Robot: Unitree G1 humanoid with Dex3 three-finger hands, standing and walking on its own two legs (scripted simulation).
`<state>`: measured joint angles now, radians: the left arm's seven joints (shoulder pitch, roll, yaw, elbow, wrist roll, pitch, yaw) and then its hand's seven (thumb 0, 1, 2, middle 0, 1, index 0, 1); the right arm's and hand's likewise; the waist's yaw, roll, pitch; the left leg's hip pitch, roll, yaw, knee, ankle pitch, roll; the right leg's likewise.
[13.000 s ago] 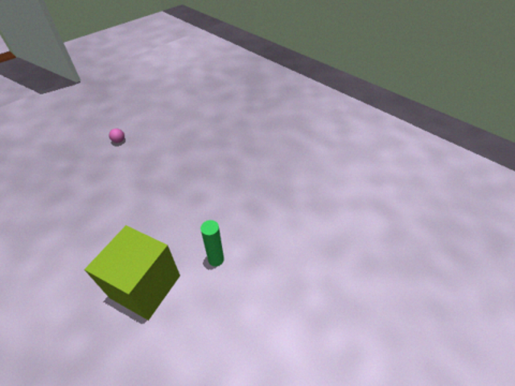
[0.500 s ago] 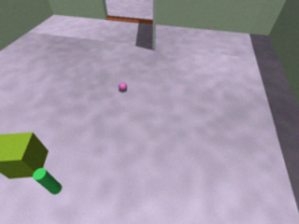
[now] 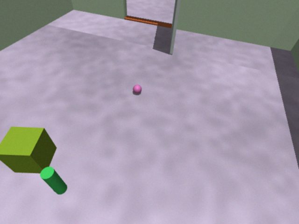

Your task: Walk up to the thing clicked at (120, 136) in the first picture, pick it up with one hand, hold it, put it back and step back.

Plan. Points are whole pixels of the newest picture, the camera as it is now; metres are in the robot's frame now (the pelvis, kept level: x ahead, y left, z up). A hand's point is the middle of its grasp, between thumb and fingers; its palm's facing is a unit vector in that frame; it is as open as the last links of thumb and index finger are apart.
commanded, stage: walk up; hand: left
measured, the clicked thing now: (137, 89) +1.41 +0.15 -0.72
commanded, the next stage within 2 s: none
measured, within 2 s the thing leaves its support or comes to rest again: neither
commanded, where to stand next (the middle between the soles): +1.00 -0.08 m, yaw -2 degrees
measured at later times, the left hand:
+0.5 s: hand (83, 162) +0.33 +0.25 -0.13, palm faces -0.08 -0.91 -0.41, open 7.4 cm
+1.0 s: hand (94, 131) +0.49 +0.25 -0.16, palm faces -0.07 -0.94 -0.34, open 7.4 cm
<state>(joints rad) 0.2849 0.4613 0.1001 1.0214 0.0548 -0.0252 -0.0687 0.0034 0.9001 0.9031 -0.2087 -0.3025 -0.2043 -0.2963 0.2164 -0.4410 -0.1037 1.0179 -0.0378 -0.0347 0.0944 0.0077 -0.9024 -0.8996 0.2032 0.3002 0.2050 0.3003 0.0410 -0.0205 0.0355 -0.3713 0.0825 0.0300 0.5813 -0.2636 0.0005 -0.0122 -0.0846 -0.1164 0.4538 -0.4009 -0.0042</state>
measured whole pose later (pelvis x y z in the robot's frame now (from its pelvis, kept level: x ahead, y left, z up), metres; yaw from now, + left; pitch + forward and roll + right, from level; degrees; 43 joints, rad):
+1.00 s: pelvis +0.46 -0.02 -0.01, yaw -2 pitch -2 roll +0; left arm 0.34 0.45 0.04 0.90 0.00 -0.03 -0.04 0.01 0.90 0.90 -0.21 -0.30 -0.20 -0.30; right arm 0.22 -0.38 -0.06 0.84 -0.01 -0.09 0.06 0.00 -0.90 -0.90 0.20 0.30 0.21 0.30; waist 0.02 -0.07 0.09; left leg -0.35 0.04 0.10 0.60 -0.22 0.03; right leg -0.33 -0.02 0.03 1.10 -0.43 -0.05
